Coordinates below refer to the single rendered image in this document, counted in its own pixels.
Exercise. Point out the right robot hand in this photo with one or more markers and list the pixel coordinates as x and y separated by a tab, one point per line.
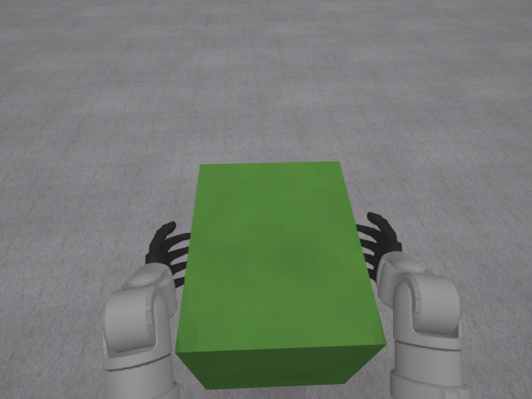
386	241

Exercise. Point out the left robot forearm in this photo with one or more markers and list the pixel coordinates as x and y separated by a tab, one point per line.
136	339

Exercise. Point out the left robot hand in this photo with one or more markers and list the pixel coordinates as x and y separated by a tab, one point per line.
159	247

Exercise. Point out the right robot forearm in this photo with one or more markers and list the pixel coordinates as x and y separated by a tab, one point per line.
427	328

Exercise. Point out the carton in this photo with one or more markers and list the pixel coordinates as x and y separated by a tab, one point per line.
276	291

